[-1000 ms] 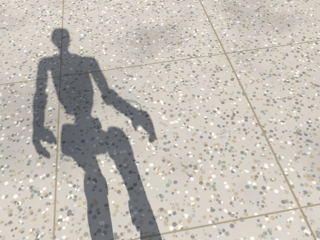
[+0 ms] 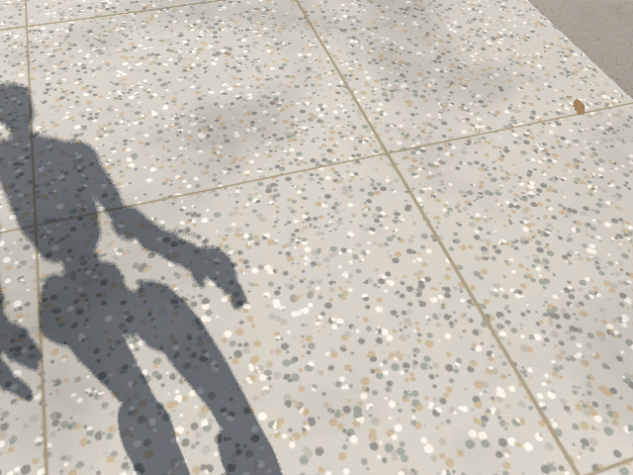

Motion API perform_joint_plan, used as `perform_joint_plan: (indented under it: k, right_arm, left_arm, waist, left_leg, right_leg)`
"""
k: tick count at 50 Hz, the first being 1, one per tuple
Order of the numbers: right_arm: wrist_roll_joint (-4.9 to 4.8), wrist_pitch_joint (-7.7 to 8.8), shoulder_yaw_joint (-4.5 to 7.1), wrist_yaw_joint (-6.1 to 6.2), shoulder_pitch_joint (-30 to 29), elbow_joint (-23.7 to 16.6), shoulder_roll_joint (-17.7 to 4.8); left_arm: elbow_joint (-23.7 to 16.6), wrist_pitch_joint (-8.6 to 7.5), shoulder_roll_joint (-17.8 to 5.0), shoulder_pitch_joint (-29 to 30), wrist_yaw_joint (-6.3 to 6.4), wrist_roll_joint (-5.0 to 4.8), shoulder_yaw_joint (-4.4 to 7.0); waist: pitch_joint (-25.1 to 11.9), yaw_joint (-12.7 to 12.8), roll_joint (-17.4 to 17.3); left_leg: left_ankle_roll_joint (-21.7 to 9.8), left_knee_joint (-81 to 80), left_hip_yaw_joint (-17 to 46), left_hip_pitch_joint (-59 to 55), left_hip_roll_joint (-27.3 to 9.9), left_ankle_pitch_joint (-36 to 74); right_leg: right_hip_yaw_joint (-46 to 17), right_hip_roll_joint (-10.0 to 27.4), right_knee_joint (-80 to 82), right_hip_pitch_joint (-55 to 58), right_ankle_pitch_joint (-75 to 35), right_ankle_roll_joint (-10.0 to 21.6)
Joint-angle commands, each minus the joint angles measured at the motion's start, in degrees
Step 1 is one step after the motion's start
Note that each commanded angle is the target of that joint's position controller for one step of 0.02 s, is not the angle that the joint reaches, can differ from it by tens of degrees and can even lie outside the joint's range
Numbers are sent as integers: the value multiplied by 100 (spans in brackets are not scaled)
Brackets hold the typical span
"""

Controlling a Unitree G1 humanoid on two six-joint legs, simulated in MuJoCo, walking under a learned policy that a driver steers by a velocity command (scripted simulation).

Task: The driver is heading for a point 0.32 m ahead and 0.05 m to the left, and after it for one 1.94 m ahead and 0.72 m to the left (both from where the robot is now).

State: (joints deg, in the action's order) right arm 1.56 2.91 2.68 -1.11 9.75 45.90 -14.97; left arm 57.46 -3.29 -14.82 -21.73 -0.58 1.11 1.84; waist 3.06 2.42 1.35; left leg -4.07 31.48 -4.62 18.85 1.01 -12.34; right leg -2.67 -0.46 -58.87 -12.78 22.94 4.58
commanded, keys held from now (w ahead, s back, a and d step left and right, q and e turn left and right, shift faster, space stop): w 0.18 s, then q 0.82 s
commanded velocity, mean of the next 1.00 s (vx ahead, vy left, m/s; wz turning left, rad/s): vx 0.20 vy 0.00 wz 0.35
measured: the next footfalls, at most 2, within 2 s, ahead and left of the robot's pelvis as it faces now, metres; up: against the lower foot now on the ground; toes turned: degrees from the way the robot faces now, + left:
right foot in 0.40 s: +0.38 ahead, -0.09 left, +0.00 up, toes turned +3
left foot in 0.84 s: +0.25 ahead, +0.11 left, +0.00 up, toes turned +23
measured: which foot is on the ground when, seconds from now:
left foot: down 0.00-0.40, up 0.42-0.82, down 0.84-1.00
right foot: up 0.00-0.38, down 0.40-0.84, up 0.86-1.00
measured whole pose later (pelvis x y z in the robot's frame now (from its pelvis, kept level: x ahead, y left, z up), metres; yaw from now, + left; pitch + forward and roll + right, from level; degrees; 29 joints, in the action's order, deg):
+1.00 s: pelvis +0.23 +0.02 +0.01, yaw +25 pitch +1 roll -2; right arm 0.9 -2.8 3.7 0.2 13.8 44.1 -14.8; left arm 46.9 2.4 -15.9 -9.9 0.8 1.6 3.8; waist 2.3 -0.1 2.0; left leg -4.1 27.3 1.3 15.3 2.4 -12.5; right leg 1.4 1.1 -57.9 -29.9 20.7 -1.4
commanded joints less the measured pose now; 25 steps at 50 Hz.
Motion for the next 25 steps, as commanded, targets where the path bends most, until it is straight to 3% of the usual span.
perform_joint_plan:
  k: [1, 4, 9, 11, 13, 15, 17, 18, 19, 20, 21, 22, 23, 24, 25]
  right_arm:
    - [-64, 87, 130, 4, 546, 17, -577]
    - [-83, 221, 97, 17, 852, 260, -505]
    - [-106, 252, 58, 35, 1419, 604, -427]
    - [-119, 258, 12, 51, 1549, 720, -356]
    - [-112, 240, -2, 83, 1667, 820, -397]
    - [-97, 200, 4, 111, 1713, 875, -481]
    - [-74, 151, 43, 152, 1517, 819, -579]
    - [-78, 134, 63, 172, 1400, 778, -610]
    - [-140, 118, 78, 170, 1259, 741, -633]
    - [-238, 138, 43, 180, 1300, 570, -481]
    - [-393, 81, -71, 245, 2189, 516, 216]
    - [-332, -75, 57, 347, 2429, 697, -278]
    - [-186, -171, 152, 333, 2026, 690, -477]
    - [-96, -221, 166, 269, 1585, 582, -408]
    - [-45, -282, 191, 207, 1356, 510, -351]
  left_arm:
    - [-391, -50, -436, 96, -83, 66, 94]
    - [-382, 67, -303, 180, -157, 95, 71]
    - [-793, 106, -226, 1416, -201, 102, 44]
    - [-934, 70, -69, 1815, -188, 101, -17]
    - [-957, 42, 30, 1959, -146, 64, -69]
    - [-972, 21, -57, 1974, -71, 30, -60]
    - [-921, -17, -285, 1704, 15, 27, 3]
    - [-802, -56, -421, 1327, 65, 30, 55]
    - [-645, -143, -525, 767, 118, 70, 104]
    - [-563, -237, -889, 145, 183, 187, 194]
    - [-694, -208, -1288, -23, 169, 246, 274]
    - [-859, -61, -1145, 122, 133, -53, 297]
    - [-1009, 12, -739, 582, 151, -97, 203]
    - [-1081, 44, -405, 1039, 196, -75, 99]
    - [-1083, 62, -283, 1195, 252, -43, 56]
  waist:
    - [62, -176, -611]
    - [18, -80, -599]
    - [340, -262, -422]
    - [425, -306, -379]
    - [260, -355, -464]
    - [92, -381, -604]
    - [-42, -248, -710]
    - [-183, -112, -705]
    - [-415, 166, -514]
    - [-1049, 288, -89]
    - [-2090, -81, 1167]
    - [-2722, 22, 856]
    - [-2041, -109, 341]
    - [-1281, -205, 300]
    - [-843, -286, 402]
  left_leg:
    - [-649, -2318, 2260, -1135, -1545, -922]
    - [-728, -2479, 1577, -998, -1332, 260]
    - [-819, -2709, 1074, -1381, -1202, 914]
    - [-759, -2411, 801, -1231, -1052, 2477]
    - [-627, -1967, 612, -1213, -936, 3681]
    - [-533, -1572, 745, -1408, -954, 4149]
    - [-418, -1060, 986, -1626, -969, 4346]
    - [-330, -634, 1108, -1701, -911, 4422]
    - [-199, 171, 1041, -1585, -693, 4132]
    - [-57, 1375, 945, -834, -405, 2595]
    - [78, 3292, 495, 554, 374, -2218]
    - [64, 4155, 681, 776, 419, -2696]
    - [108, 4301, 783, 922, 147, -2253]
    - [178, 4103, 710, 1036, -41, -1873]
    - [271, 3942, 692, 1009, -180, -1624]
  right_leg:
    - [-42, 538, -566, -1863, -652, 121]
    - [152, 595, -371, -1787, -992, -37]
    - [382, 698, 725, -2705, -1838, -296]
    - [565, 524, 1517, -2330, -2152, -378]
    - [713, 250, 2072, -1748, -2403, -387]
    - [639, 86, 2312, -1426, -2491, -331]
    - [464, -16, 2608, -1065, -2180, -227]
    - [419, -98, 2889, -665, -2110, -159]
    - [432, -54, 3498, 62, -2722, -84]
    - [-156, 816, 3306, 1384, -4621, 78]
    - [-1720, 2769, 2668, 3078, -7658, 822]
    - [-2103, 2887, 2915, 2822, -7053, 1260]
    - [-1637, 2534, 3333, 2005, -5647, 1151]
    - [-1145, 2181, 3689, 1230, -4708, 961]
    - [-735, 1943, 3947, 681, -4338, 839]
Velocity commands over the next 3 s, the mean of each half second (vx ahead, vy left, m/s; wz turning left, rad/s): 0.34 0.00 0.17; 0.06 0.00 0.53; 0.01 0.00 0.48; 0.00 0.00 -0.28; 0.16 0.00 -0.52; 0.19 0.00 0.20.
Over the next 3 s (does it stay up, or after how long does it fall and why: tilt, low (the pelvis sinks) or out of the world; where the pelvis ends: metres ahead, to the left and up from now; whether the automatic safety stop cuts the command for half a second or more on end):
stays up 0.42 0.00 0.00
